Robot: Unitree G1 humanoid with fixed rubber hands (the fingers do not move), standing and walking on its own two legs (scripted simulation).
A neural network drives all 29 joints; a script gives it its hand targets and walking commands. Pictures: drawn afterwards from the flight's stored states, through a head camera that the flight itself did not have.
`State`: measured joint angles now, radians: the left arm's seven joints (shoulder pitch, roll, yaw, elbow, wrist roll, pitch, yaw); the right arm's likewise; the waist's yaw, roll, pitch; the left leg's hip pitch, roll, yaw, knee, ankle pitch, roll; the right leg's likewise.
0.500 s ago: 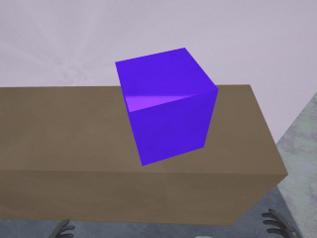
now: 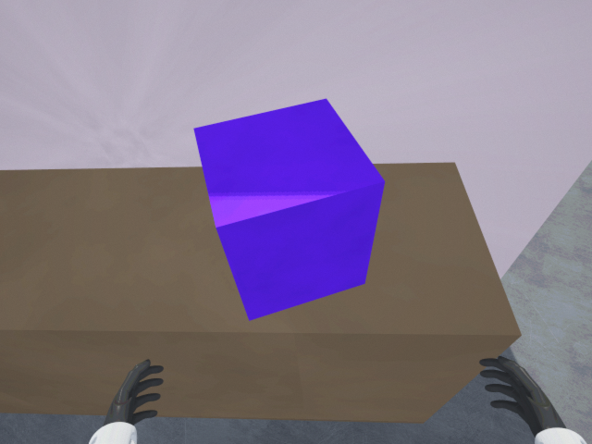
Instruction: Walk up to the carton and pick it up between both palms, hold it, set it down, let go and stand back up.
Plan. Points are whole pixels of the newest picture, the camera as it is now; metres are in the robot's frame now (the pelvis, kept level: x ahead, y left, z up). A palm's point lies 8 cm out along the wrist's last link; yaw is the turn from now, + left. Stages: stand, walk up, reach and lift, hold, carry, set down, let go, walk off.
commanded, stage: reach and lift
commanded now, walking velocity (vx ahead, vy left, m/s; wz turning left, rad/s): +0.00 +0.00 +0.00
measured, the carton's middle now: (286, 212) +0.45 +0.03 +0.04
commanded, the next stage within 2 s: none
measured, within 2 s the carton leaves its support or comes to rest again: neither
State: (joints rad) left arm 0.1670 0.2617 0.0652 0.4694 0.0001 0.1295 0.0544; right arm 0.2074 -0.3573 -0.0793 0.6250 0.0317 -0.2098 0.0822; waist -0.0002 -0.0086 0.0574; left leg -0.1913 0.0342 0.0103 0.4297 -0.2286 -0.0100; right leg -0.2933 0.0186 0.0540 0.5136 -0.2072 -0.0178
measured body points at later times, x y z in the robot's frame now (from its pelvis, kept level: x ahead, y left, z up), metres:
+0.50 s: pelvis +0.01 +0.01 +0.00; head +0.02 +0.01 +0.45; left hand +0.22 +0.23 -0.04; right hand +0.20 -0.25 -0.04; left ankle +0.00 +0.16 -0.74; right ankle +0.04 -0.10 -0.74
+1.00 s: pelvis +0.01 +0.01 +0.00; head +0.02 +0.01 +0.45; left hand +0.25 +0.20 +0.01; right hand +0.26 -0.23 +0.00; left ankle +0.00 +0.16 -0.74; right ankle +0.04 -0.10 -0.74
